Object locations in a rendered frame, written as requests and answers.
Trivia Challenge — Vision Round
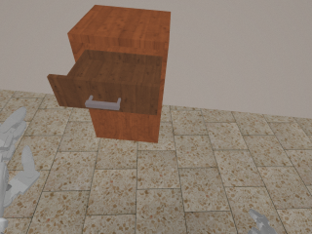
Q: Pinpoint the cabinet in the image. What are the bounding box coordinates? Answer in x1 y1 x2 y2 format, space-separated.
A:
67 5 171 143

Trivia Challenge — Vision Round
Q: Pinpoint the drawer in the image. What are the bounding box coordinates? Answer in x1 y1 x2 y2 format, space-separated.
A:
47 49 163 116

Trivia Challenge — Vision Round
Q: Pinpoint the robot right hand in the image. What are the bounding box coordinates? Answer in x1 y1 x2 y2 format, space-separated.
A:
248 209 278 234

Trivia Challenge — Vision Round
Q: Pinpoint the robot left hand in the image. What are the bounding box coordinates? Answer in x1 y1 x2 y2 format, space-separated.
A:
0 106 40 218

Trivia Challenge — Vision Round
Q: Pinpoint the handle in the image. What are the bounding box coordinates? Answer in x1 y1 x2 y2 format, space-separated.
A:
85 95 121 110

